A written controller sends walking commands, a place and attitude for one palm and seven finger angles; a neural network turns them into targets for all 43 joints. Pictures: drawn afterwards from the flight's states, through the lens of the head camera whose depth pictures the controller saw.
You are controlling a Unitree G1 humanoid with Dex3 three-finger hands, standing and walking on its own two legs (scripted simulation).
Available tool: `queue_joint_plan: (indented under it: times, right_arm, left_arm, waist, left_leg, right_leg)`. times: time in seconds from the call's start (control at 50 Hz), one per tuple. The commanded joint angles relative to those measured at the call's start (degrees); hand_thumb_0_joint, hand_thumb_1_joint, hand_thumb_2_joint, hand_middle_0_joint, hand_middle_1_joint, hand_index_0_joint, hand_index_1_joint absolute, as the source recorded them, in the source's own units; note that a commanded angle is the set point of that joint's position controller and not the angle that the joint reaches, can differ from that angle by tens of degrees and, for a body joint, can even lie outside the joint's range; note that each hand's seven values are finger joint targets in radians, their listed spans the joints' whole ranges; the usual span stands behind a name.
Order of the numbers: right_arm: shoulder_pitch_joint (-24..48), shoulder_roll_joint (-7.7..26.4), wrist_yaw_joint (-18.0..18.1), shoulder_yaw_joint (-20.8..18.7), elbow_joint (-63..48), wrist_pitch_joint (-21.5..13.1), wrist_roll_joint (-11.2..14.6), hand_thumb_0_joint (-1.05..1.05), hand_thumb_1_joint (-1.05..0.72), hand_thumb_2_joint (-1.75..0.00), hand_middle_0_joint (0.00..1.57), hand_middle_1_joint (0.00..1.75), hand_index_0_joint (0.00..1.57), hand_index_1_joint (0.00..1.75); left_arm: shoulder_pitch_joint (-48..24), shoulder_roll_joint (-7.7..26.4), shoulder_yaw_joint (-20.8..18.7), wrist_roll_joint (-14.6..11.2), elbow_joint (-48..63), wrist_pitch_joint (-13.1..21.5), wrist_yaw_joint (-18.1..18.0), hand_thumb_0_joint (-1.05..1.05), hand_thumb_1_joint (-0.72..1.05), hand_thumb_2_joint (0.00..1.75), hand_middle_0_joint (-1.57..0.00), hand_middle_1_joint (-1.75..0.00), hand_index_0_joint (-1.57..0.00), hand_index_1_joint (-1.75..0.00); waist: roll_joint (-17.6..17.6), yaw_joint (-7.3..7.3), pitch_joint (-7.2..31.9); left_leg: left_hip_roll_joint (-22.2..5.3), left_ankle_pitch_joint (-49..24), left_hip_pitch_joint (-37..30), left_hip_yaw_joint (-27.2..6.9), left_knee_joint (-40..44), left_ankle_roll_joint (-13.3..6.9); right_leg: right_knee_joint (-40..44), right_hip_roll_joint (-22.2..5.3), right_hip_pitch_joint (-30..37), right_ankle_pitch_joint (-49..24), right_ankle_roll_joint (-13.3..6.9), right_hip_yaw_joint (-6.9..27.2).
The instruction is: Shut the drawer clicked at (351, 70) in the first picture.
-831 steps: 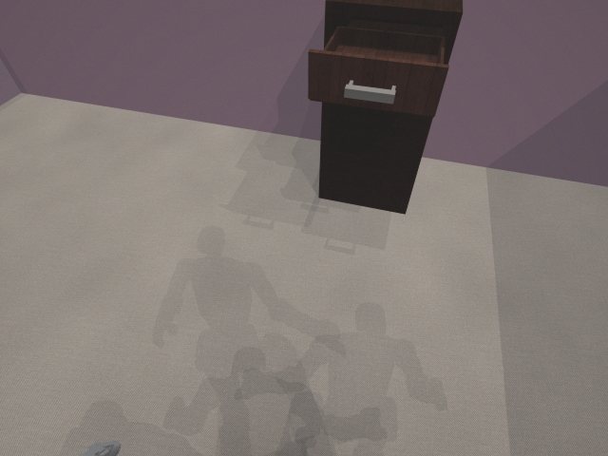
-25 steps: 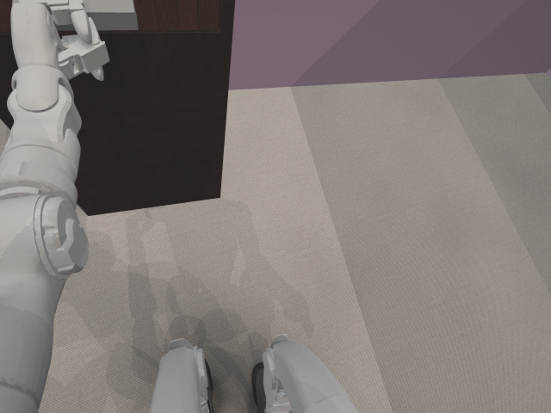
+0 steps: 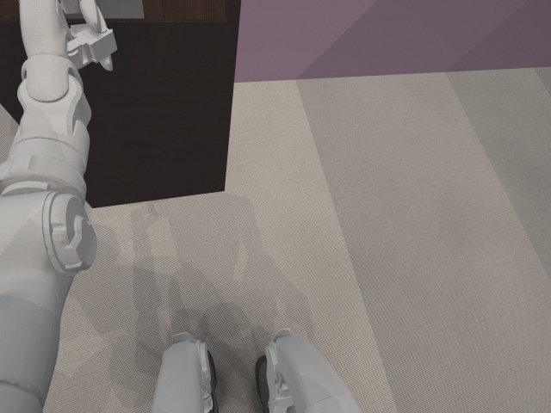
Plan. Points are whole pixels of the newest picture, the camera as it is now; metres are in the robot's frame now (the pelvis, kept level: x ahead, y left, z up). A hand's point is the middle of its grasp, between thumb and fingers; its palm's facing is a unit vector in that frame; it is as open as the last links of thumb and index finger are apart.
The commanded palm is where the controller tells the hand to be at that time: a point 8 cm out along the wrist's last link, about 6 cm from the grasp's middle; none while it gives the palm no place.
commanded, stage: pull the fist back off the drawer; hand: left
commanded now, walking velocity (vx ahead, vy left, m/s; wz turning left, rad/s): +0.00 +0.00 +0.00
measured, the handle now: out of the picture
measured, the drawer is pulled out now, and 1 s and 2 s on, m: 0.00 0.00 0.00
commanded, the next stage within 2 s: draw the hand back to the body in 0.26 s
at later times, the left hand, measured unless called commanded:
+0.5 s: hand (104, 38) +0.57 +0.13 +0.11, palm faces +0.10 -0.99 -0.04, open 3.3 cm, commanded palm +0.51 +0.18 +0.12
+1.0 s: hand (20, 138) +0.39 +0.17 +0.18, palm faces +0.13 -0.97 -0.19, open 3.3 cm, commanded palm +0.35 +0.23 +0.20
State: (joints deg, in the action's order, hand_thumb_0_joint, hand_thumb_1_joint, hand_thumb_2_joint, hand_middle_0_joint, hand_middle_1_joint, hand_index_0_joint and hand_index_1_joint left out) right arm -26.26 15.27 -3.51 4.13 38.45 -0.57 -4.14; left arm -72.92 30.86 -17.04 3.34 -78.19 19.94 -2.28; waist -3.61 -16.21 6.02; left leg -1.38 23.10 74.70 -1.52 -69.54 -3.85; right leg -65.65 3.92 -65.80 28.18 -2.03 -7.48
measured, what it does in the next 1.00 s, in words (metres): rises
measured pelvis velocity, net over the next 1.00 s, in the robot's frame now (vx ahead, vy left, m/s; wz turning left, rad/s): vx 0.07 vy -0.02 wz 0.04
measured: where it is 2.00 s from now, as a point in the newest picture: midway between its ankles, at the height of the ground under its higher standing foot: (240, 405)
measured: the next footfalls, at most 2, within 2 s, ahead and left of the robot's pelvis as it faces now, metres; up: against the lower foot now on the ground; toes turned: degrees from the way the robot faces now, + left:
none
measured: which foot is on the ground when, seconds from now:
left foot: down 0.00-1.00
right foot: down 0.00-1.00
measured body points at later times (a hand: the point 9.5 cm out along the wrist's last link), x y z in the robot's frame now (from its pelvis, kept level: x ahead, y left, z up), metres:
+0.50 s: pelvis +0.05 -0.02 +0.03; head +0.19 -0.01 +0.46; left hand +0.56 +0.19 +0.11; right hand +0.03 -0.27 -0.08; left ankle +0.07 +0.08 -0.63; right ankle +0.02 -0.11 -0.63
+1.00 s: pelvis +0.07 -0.02 +0.09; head +0.08 -0.03 +0.54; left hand +0.38 +0.22 +0.19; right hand +0.26 -0.25 +0.01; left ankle +0.07 +0.08 -0.63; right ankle +0.02 -0.11 -0.63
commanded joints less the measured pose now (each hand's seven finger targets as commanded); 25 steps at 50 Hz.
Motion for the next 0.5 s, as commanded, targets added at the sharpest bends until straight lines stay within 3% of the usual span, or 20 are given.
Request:
queue_joint_plan:
  times: [0.0,0.04,0.06,0.08,0.14,0.2,0.26,0.3,0.34,0.36,0.38,0.4,0.42,0.46,0.48]
  right_arm:
    - [-12.46,12.74,0.27,-5.18,-0.74,0.13,-0.03,0.00,-0.90,-0.90,0.20,0.30,0.20,0.30]
    - [-12.15,12.64,0.19,-5.27,-1.08,0.62,0.14,0.00,-0.90,-0.90,0.20,0.30,0.20,0.30]
    - [-12.30,12.49,0.06,-5.36,-1.16,0.69,0.01,0.00,-0.90,-0.90,0.20,0.30,0.20,0.30]
    - [-11.99,12.42,-0.09,-5.60,-1.36,0.86,0.16,0.00,-0.90,-0.90,0.20,0.30,0.20,0.30]
    - [-11.52,11.90,-0.26,-5.64,-2.05,1.65,0.50,0.00,-0.90,-0.90,0.20,0.30,0.20,0.30]
    - [-11.40,11.67,-0.04,-5.69,-2.43,2.45,0.85,0.00,-0.90,-0.90,0.20,0.30,0.20,0.30]
    - [-11.26,10.90,-0.06,-5.80,-2.65,3.04,1.03,0.00,-0.90,-0.90,0.20,0.30,0.20,0.30]
    - [-11.29,10.97,0.10,-5.93,-2.61,3.60,1.21,0.00,-0.90,-0.90,0.20,0.30,0.20,0.30]
    - [-10.92,10.50,0.14,-5.99,-2.96,4.08,1.39,0.00,-0.90,-0.90,0.20,0.30,0.20,0.30]
    - [-10.86,10.37,-0.04,-6.17,-3.79,4.21,1.57,0.00,-0.90,-0.90,0.20,0.30,0.20,0.30]
    - [-10.38,10.37,-0.05,-6.43,-4.83,4.56,1.79,0.00,-0.90,-0.90,0.20,0.30,0.20,0.30]
    - [-9.56,10.05,-0.17,-6.65,-6.16,4.96,2.25,0.00,-0.90,-0.90,0.20,0.30,0.20,0.30]
    - [-8.57,9.48,-0.35,-6.68,-7.31,5.22,2.80,0.00,-0.90,-0.90,0.20,0.30,0.20,0.30]
    - [-7.92,9.31,-0.36,-6.87,-8.14,5.71,3.71,0.00,-0.90,-0.90,0.20,0.30,0.20,0.30]
    - [-7.05,9.34,-0.14,-7.03,-8.71,5.93,4.35,0.00,-0.90,-0.90,0.20,0.30,0.20,0.30]
  left_arm:
    - [-31.97,5.56,0.83,-0.96,15.58,3.86,-0.74,0.00,0.90,0.90,-1.40,-1.60,-1.40,-1.60]
    - [-30.02,4.84,1.17,-1.09,16.19,3.73,-0.94,0.00,0.90,0.90,-1.40,-1.60,-1.40,-1.60]
    - [-29.94,4.02,1.52,-1.18,17.54,4.17,-0.89,0.00,0.90,0.90,-1.40,-1.60,-1.40,-1.60]
    - [-27.89,4.25,0.58,-1.47,18.26,4.33,-1.03,0.00,0.90,0.90,-1.40,-1.60,-1.40,-1.60]
    - [-22.96,3.66,0.38,-2.25,19.04,4.31,-0.62,0.00,0.90,0.90,-1.40,-1.60,-1.40,-1.60]
    - [-20.95,6.59,-2.29,-2.92,20.65,5.10,-0.28,0.00,0.90,0.90,-1.40,-1.60,-1.40,-1.60]
    - [-18.99,4.33,-1.12,-3.41,21.58,6.04,0.36,0.00,0.90,0.90,-1.40,-1.60,-1.40,-1.60]
    - [-15.46,6.96,-3.79,-3.90,20.72,6.45,0.59,0.00,0.90,0.90,-1.40,-1.60,-1.40,-1.60]
    - [-13.80,6.41,-3.52,-4.05,21.60,6.86,1.22,0.00,0.90,0.90,-1.40,-1.60,-1.40,-1.60]
    - [-10.71,5.96,-4.04,-4.71,23.59,7.22,1.69,0.00,0.90,0.90,-1.40,-1.60,-1.40,-1.60]
    - [-7.36,8.03,-6.07,-5.24,28.08,7.80,2.07,0.00,0.90,0.90,-1.40,-1.60,-1.40,-1.60]
    - [-2.68,7.60,-5.99,-5.82,31.20,7.82,2.74,0.00,0.90,0.90,-1.40,-1.60,-1.40,-1.60]
    - [1.46,5.03,-4.16,-6.56,34.59,7.32,3.45,0.00,0.90,0.90,-1.40,-1.60,-1.40,-1.60]
    - [9.20,2.84,-2.98,-8.00,36.59,5.05,4.49,0.00,0.90,0.90,-1.40,-1.60,-1.40,-1.60]
    - [12.37,3.27,-3.87,-8.95,38.80,3.80,4.82,0.00,0.90,0.90,-1.40,-1.60,-1.40,-1.60]
  waist:
    - [-12.80,-2.79,30.10]
    - [-11.34,-2.62,29.29]
    - [-12.25,-2.30,30.16]
    - [-12.50,-1.24,31.18]
    - [-10.03,-0.35,31.18]
    - [-8.94,0.75,31.95]
    - [-7.90,0.76,30.98]
    - [-5.60,1.86,31.05]
    - [-5.15,2.26,31.22]
    - [-6.12,3.70,32.73]
    - [-6.68,5.98,36.69]
    - [-7.57,7.59,38.99]
    - [-7.09,8.18,39.59]
    - [-3.33,8.39,35.69]
    - [-1.59,9.17,34.11]
  left_leg:
    - [-2.17,-2.08,-43.22,-12.20,10.25,2.07]
    - [-2.05,-2.46,-42.54,-11.43,10.43,1.84]
    - [-2.12,-4.08,-44.09,-11.86,10.50,1.99]
    - [-1.97,-5.92,-44.86,-11.14,10.29,2.07]
    - [-1.34,-9.11,-43.32,-8.37,9.83,1.69]
    - [-0.85,-13.49,-42.08,-6.17,9.14,1.36]
    - [-0.61,-17.10,-41.94,-5.15,8.94,1.22]
    - [-0.35,-19.09,-40.19,-4.06,8.79,1.12]
    - [-0.01,-20.48,-38.80,-3.02,8.52,0.95]
    - [0.20,-22.58,-40.73,-2.77,9.10,1.05]
    - [0.19,-25.97,-43.39,-2.28,9.92,1.26]
    - [0.46,-28.36,-45.64,-1.76,10.91,1.51]
    - [0.73,-30.12,-46.52,-1.14,11.64,1.39]
    - [1.04,-30.28,-45.70,-0.41,13.44,1.00]
    - [1.17,-29.36,-44.63,0.27,14.51,0.85]
  right_leg:
    - [9.47,0.10,-5.05,-3.83,-0.12,3.59]
    - [10.07,0.12,-3.69,-3.90,-0.02,3.69]
    - [9.63,0.04,-3.54,-4.71,-0.10,3.54]
    - [9.89,0.17,-2.71,-5.49,-0.19,3.63]
    - [11.27,0.51,1.91,-6.91,-0.07,4.02]
    - [12.06,0.81,6.70,-10.16,0.07,4.92]
    - [12.20,0.95,9.22,-14.15,0.21,5.24]
    - [12.40,1.03,12.98,-17.50,0.42,5.80]
    - [12.29,0.87,15.78,-20.92,0.65,6.50]
    - [12.23,0.89,17.58,-23.19,0.48,6.51]
    - [12.19,0.78,21.46,-26.80,0.41,6.60]
    - [12.65,0.81,24.56,-29.60,0.33,6.66]
    - [13.39,0.82,27.50,-33.00,0.47,6.90]
    - [15.33,0.81,31.58,-36.96,0.73,6.90]
    - [16.45,0.66,33.79,-38.63,1.09,7.22]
